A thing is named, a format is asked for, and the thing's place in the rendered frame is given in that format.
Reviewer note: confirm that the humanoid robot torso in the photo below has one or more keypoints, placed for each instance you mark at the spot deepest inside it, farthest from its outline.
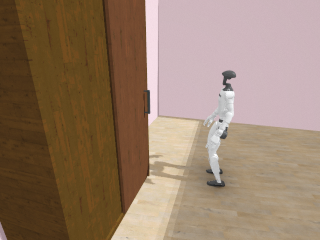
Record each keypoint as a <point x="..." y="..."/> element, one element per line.
<point x="222" y="107"/>

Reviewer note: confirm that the right robot forearm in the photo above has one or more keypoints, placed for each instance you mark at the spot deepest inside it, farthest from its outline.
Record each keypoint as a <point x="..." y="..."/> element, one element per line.
<point x="215" y="113"/>

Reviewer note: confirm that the left robot forearm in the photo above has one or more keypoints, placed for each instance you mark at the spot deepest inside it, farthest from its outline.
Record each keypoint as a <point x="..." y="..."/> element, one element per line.
<point x="224" y="124"/>

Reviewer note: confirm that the handle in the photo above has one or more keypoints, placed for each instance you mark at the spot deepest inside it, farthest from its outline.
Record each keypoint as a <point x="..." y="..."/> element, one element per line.
<point x="148" y="102"/>

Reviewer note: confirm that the robot right thigh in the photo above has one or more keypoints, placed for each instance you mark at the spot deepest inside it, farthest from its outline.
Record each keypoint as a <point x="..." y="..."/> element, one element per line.
<point x="212" y="131"/>

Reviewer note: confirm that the robot right hand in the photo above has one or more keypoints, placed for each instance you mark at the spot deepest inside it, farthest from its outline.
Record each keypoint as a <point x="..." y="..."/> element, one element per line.
<point x="210" y="119"/>

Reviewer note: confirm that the left robot upper arm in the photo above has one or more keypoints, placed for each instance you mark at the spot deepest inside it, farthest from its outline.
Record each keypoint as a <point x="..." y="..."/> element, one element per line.
<point x="229" y="98"/>

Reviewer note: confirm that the wardrobe door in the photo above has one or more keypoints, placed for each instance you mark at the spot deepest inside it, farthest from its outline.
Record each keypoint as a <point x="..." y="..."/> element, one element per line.
<point x="68" y="42"/>
<point x="125" y="23"/>

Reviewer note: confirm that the robot left hand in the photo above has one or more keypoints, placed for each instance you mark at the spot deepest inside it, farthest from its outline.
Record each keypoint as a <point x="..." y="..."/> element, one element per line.
<point x="214" y="139"/>

